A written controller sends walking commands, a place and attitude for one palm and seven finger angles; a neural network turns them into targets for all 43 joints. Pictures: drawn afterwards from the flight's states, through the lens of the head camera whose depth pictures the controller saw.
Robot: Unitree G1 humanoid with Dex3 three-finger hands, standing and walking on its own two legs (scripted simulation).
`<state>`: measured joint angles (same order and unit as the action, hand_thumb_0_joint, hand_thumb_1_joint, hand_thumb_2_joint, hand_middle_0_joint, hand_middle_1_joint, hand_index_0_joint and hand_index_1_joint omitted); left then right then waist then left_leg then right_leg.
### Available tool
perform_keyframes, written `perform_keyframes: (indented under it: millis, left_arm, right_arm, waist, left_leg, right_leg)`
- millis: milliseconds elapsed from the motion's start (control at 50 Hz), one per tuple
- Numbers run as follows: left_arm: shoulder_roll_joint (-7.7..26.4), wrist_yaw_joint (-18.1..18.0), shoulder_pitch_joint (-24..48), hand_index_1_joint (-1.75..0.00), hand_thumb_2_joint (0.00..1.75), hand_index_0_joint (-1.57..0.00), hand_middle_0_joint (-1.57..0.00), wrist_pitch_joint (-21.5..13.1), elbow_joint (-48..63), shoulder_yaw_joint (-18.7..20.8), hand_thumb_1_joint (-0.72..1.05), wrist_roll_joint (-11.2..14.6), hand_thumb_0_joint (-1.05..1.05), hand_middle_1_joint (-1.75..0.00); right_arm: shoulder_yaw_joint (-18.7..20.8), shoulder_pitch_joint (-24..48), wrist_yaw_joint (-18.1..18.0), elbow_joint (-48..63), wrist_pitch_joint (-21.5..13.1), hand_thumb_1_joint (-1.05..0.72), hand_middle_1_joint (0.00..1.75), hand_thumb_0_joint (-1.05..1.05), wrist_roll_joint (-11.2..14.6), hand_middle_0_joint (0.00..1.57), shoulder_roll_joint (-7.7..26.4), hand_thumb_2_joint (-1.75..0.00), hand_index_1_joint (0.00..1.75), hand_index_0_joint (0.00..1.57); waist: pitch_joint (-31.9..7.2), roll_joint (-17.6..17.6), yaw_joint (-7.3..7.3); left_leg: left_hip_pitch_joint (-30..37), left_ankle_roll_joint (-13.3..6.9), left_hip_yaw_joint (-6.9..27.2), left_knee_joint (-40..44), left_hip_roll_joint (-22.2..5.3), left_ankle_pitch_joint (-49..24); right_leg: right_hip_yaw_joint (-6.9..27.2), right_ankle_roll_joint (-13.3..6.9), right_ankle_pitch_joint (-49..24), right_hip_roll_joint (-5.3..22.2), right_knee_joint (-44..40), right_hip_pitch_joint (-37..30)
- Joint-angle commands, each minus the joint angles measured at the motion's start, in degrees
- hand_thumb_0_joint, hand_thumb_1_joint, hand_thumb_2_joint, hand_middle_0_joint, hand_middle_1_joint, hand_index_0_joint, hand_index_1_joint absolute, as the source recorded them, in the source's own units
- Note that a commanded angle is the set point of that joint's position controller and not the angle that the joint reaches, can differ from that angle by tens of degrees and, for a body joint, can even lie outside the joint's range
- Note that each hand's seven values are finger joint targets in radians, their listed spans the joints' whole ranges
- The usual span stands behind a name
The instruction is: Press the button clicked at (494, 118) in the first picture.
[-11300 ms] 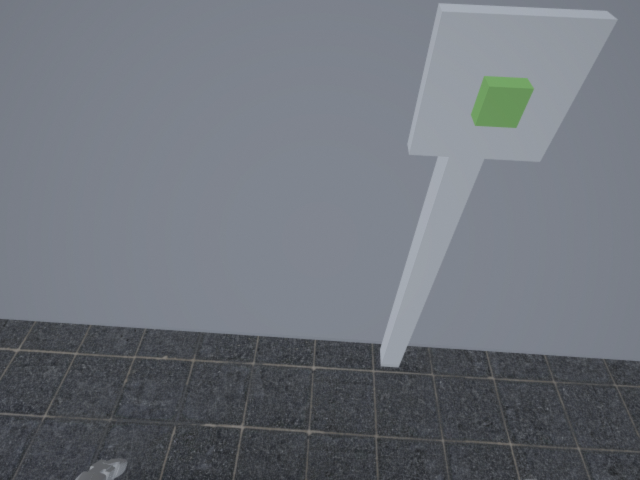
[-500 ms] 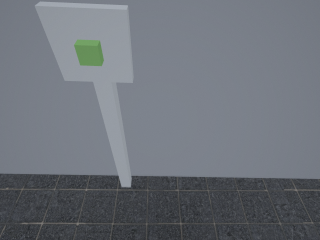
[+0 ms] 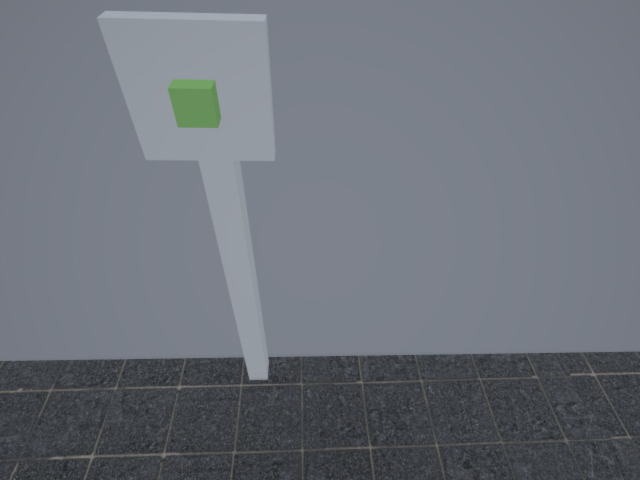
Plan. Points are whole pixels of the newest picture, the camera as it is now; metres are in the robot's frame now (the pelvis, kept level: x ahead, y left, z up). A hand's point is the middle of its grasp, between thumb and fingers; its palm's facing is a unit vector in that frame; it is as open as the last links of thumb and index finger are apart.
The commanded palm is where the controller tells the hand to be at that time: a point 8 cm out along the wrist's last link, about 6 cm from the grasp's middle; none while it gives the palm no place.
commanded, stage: come to a stop and stand still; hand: left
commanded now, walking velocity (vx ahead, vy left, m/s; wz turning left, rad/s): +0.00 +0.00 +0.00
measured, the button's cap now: (196, 102) +0.55 +0.21 +0.22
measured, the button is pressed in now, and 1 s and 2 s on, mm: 0 0 0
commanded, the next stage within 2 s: look again from close up in 1.24 s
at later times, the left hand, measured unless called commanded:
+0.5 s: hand out of the picture +0.03 +0.24 -0.13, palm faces +0.02 -0.93 -0.36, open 7.3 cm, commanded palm none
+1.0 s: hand out of the picture +0.10 +0.20 -0.13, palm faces -0.01 -0.94 -0.33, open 7.3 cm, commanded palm none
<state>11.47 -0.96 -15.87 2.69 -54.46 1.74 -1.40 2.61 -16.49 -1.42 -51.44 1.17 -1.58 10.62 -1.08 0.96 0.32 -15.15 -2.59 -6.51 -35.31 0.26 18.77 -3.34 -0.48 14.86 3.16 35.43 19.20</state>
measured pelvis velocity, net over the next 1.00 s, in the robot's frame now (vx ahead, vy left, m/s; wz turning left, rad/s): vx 0.01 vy -0.04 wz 0.03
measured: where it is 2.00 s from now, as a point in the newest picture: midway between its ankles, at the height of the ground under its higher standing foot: outside the picture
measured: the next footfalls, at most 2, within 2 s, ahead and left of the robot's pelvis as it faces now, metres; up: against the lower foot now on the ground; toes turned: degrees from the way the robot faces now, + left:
none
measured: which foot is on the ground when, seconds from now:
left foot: down 0.00-1.00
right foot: down 0.00-1.00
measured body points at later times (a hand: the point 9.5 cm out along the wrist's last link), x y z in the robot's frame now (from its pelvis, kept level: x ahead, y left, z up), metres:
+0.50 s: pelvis -0.02 -0.01 +0.01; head -0.03 -0.04 +0.46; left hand +0.02 +0.28 -0.11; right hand +0.03 -0.31 -0.13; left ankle +0.01 +0.09 -0.72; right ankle +0.05 -0.12 -0.72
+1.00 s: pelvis +0.01 -0.04 +0.02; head +0.01 -0.05 +0.47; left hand +0.10 +0.25 -0.10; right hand +0.07 -0.32 -0.13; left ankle +0.01 +0.09 -0.72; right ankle +0.05 -0.12 -0.72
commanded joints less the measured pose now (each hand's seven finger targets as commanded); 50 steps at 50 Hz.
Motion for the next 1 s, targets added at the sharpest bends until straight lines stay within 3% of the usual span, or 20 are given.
perform_keyframes:
  millis: [0,20,60,100,200,380,500,620,800,980]
  left_arm:
    - [8.40,-0.47,0.53,-0.30,0.90,-0.20,-0.20,-2.97,4.14,1.25,0.90,-0.27,0.00,-0.30]
    - [8.84,-0.45,1.54,-0.30,0.90,-0.20,-0.20,-3.02,4.35,1.28,0.90,-0.20,0.00,-0.30]
    - [9.11,-0.34,1.86,-0.30,0.90,-0.20,-0.20,-2.90,4.28,1.27,0.90,-0.19,0.00,-0.30]
    - [10.03,-0.22,1.48,-0.30,0.90,-0.20,-0.20,-3.08,4.13,1.44,0.90,-0.21,0.00,-0.30]
    - [12.21,-0.05,1.62,-0.30,0.90,-0.20,-0.20,-3.66,2.74,1.64,0.90,-0.21,0.00,-0.30]
    - [16.69,0.21,4.48,-0.30,0.90,-0.20,-0.20,-4.37,0.77,1.70,0.90,-0.06,0.00,-0.30]
    - [18.63,0.28,6.62,-0.30,0.90,-0.20,-0.20,-4.47,-0.71,1.25,0.90,0.21,0.00,-0.30]
    - [19.32,0.30,8.36,-0.30,0.90,-0.20,-0.20,-4.70,-2.26,0.53,0.90,0.56,0.00,-0.30]
    - [19.11,0.01,10.16,-0.30,0.90,-0.20,-0.20,-5.00,-3.35,0.07,0.90,0.72,0.00,-0.30]
    - [18.59,-0.14,10.80,-0.30,0.90,-0.20,-0.20,-5.05,-3.45,0.15,0.90,0.63,0.00,-0.30]
  right_arm:
    - [1.44,-0.12,0.08,4.67,-2.23,-0.90,0.30,0.00,0.49,0.20,7.68,-0.90,0.30,0.20]
    - [1.63,0.00,0.07,4.30,-2.07,-0.90,0.30,0.00,0.25,0.20,9.01,-0.90,0.30,0.20]
    - [2.03,0.55,0.16,3.99,-2.17,-0.90,0.30,0.00,0.12,0.20,10.80,-0.90,0.30,0.20]
    - [2.29,1.68,0.28,3.71,-2.43,-0.90,0.30,0.00,0.12,0.20,12.60,-0.90,0.30,0.20]
    - [2.48,3.26,0.52,2.35,-2.78,-0.90,0.30,0.00,0.21,0.20,14.98,-0.90,0.30,0.20]
    - [2.02,3.58,1.08,-1.53,-2.71,-0.90,0.30,0.00,0.30,0.20,17.71,-0.90,0.30,0.20]
    - [1.31,3.19,1.36,-4.16,-2.67,-0.90,0.30,0.00,0.33,0.20,18.70,-0.90,0.30,0.20]
    - [0.41,4.01,1.40,-6.04,-3.12,-0.90,0.30,0.00,0.54,0.20,19.45,-0.90,0.30,0.20]
    - [-0.39,5.77,1.21,-7.76,-3.16,-0.90,0.30,0.00,0.67,0.20,19.25,-0.90,0.30,0.20]
    - [-0.47,7.23,0.96,-8.26,-3.02,-0.90,0.30,0.00,0.64,0.20,18.73,-0.90,0.30,0.20]
  waist:
    - [2.78,-1.77,0.67]
    - [3.13,0.77,0.80]
    - [5.30,-0.89,0.80]
    - [4.59,-2.97,0.21]
    - [3.56,-2.98,-0.28]
    - [3.62,0.80,0.32]
    - [3.60,0.67,0.58]
    - [2.04,-1.06,0.25]
    - [0.24,-0.12,0.04]
    - [-1.05,-0.24,0.09]
  left_leg:
    - [-5.21,-0.27,10.15,12.73,-6.21,0.70]
    - [-4.15,-0.35,10.23,12.68,-6.33,3.00]
    - [-4.42,-0.80,11.19,15.41,-7.13,6.93]
    - [-4.87,-1.31,12.51,17.97,-8.21,8.40]
    - [-4.38,-1.33,12.55,19.84,-8.27,9.16]
    - [-2.05,-0.66,11.40,18.35,-6.84,8.21]
    - [-0.42,0.01,9.92,16.90,-6.02,4.40]
    - [0.43,0.59,9.71,17.99,-6.78,-1.19]
    - [3.65,1.14,8.83,18.31,-7.38,-8.89]
    - [6.35,1.40,8.44,18.64,-7.66,-11.54]
  right_leg:
    - [6.10,-2.61,-1.34,2.82,-7.65,-2.51]
    - [6.06,-2.51,1.78,2.43,-7.95,-0.73]
    - [5.35,-2.23,3.99,1.75,-8.21,1.20]
    - [3.95,-1.86,1.58,1.13,-7.39,-0.91]
    - [4.20,-1.93,0.69,1.68,-9.06,-3.40]
    - [8.40,-2.60,9.38,4.03,-15.42,-2.28]
    - [10.46,-2.90,12.09,5.50,-18.58,-2.18]
    - [9.47,-2.69,4.94,5.45,-18.25,-6.52]
    - [8.04,-2.41,-5.76,5.76,-18.45,-10.90]
    - [7.31,-2.14,-10.08,5.52,-18.85,-12.49]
